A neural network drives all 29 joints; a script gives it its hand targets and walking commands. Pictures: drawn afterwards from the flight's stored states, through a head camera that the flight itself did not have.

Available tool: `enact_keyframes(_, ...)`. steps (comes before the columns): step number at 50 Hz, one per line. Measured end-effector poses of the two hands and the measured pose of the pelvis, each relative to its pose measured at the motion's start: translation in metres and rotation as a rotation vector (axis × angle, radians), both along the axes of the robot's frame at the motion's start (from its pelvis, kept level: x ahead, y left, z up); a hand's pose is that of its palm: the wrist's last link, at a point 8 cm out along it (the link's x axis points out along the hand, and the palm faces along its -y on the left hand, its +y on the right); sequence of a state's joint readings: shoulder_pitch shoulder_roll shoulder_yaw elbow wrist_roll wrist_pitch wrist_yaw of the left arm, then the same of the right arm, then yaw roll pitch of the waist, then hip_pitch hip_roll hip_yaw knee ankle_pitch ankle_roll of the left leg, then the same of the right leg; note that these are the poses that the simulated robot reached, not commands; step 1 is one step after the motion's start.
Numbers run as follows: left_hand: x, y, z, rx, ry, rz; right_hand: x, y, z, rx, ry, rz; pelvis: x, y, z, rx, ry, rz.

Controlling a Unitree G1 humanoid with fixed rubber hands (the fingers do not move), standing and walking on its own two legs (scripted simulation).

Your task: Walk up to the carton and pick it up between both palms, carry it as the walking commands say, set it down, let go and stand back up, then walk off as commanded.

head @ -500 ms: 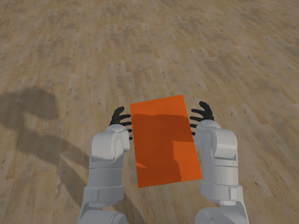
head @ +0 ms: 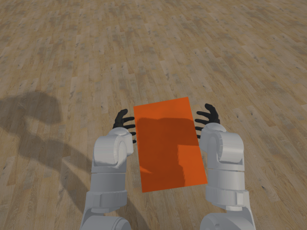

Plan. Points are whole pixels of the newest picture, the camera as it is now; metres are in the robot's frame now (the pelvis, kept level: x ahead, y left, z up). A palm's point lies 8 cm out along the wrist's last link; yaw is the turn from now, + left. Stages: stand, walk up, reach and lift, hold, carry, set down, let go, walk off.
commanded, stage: carry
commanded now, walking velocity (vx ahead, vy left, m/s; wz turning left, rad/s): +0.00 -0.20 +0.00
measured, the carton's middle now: (168, 148) +0.34 -0.01 +0.00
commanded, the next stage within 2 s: none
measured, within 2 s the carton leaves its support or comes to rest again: neither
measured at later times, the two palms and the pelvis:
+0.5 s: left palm (126, 136) +0.32 +0.09 +0.10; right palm (219, 132) +0.32 -0.14 +0.09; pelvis +0.00 -0.01 +0.00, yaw +0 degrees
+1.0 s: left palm (129, 141) +0.30 +0.08 +0.10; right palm (225, 138) +0.31 -0.15 +0.10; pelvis -0.02 -0.02 +0.00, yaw +0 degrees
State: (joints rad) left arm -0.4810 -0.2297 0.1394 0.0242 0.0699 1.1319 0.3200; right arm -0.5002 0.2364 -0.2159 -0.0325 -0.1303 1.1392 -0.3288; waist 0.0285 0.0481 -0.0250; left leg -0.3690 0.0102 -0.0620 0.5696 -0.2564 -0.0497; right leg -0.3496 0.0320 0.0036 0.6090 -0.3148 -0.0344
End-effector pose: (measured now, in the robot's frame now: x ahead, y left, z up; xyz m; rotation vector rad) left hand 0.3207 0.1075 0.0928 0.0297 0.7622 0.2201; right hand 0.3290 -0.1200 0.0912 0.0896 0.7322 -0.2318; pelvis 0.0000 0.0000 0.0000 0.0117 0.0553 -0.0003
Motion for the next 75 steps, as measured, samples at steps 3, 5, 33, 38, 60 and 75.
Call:
enact_keyframes(3,0.0,-0.001,0.0,0.0,0.0,0.0,0.0,-0.001,0.0,0.0,0.0,0.0,0.0,-0.001,0.0,0.0,0.0,0.0)
enact_keyframes(5,0.0,-0.001,0.0,0.001,0.0,0.0,0.0,-0.001,0.0,0.001,0.0,0.0,0.0,-0.001,0.0,0.0,0.0,0.0)
enact_keyframes(33,-0.006,-0.021,0.005,0.013,-0.014,-0.007,-0.008,-0.021,0.002,0.014,-0.014,-0.009,-0.006,-0.018,0.0,0.007,-0.011,-0.007)
enact_keyframes(38,-0.009,-0.024,0.007,0.016,-0.018,-0.008,-0.011,-0.024,0.003,0.017,-0.018,-0.009,-0.009,-0.02,0.0,0.01,-0.015,-0.007)
enact_keyframes(60,-0.03,-0.047,0.013,0.028,-0.037,-0.005,-0.032,-0.047,0.006,0.032,-0.038,-0.007,-0.027,-0.042,-0.002,0.017,-0.04,0.001)
enact_keyframes(75,-0.046,-0.057,0.01,0.034,-0.029,0.011,-0.045,-0.057,0.002,0.042,-0.031,0.009,-0.042,-0.056,-0.004,0.021,-0.041,0.014)
